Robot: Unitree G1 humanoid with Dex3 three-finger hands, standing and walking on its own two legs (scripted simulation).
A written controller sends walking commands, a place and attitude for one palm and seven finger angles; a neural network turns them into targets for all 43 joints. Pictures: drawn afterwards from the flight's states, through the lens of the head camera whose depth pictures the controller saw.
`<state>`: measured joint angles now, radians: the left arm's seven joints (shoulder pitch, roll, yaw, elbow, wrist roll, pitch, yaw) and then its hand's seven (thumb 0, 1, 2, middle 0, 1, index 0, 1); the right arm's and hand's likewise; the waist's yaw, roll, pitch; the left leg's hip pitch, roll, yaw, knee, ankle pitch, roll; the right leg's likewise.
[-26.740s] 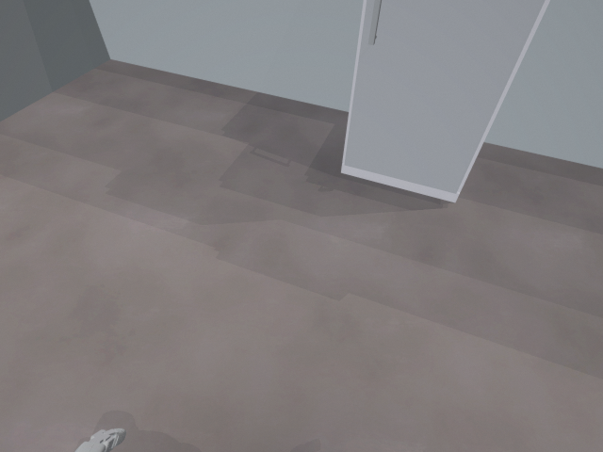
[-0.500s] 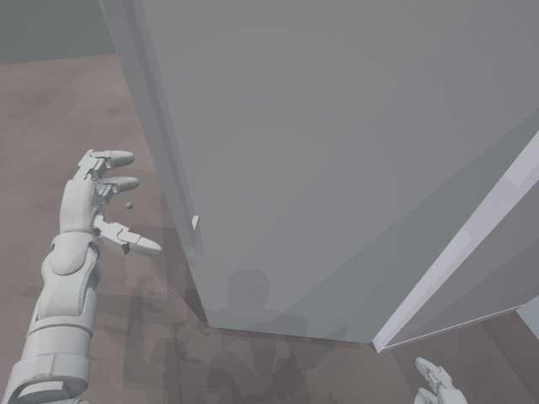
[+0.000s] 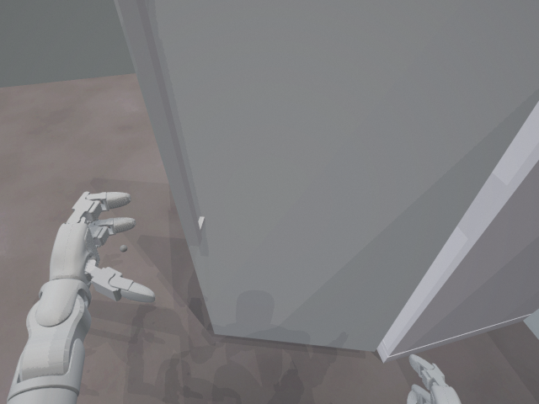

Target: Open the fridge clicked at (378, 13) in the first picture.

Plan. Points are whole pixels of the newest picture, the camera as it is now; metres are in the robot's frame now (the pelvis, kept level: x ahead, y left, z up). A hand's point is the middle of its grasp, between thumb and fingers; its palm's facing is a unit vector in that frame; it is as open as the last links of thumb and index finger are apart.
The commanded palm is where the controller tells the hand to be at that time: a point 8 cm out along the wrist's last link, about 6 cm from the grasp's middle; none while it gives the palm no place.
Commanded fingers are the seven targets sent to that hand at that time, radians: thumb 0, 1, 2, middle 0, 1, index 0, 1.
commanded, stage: slip the hand off the handle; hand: left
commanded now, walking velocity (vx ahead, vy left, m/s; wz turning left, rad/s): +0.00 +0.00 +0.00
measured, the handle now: (175, 140) +0.44 +0.19 +0.18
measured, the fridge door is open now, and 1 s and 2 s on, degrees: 69 69 69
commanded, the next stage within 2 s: draw the hand back to the body in 0.36 s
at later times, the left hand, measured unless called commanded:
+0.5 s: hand (97, 290) +0.23 +0.25 +0.10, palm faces +0.28 -0.94 -0.17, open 14.7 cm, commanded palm +0.20 +0.29 +0.12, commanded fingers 0.00 -0.55 0.20 -0.25 -1.15 -0.25 -1.15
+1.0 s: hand (80, 286) +0.21 +0.24 +0.14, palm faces +0.24 -0.97 -0.04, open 14.6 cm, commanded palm +0.17 +0.29 +0.15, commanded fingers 0.00 -0.30 0.32 -0.24 -1.00 -0.24 -1.00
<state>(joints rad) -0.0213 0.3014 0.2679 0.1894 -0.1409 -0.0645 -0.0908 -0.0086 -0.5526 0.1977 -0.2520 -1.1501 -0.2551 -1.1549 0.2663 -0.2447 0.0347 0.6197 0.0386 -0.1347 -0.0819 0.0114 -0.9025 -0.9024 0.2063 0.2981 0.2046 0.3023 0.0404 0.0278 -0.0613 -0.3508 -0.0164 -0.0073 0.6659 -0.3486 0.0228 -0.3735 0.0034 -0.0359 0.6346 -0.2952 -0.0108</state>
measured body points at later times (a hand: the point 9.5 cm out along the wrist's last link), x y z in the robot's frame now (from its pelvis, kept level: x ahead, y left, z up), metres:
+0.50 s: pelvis -0.01 -0.01 +0.00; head -0.02 -0.01 +0.45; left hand +0.20 +0.30 +0.11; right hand +0.17 -0.24 -0.07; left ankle +0.00 +0.10 -0.72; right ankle +0.02 -0.11 -0.72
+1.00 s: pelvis +0.01 +0.00 +0.01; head -0.03 -0.02 +0.45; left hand +0.19 +0.30 +0.15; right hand +0.20 -0.22 -0.06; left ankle +0.00 +0.10 -0.72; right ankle +0.02 -0.11 -0.72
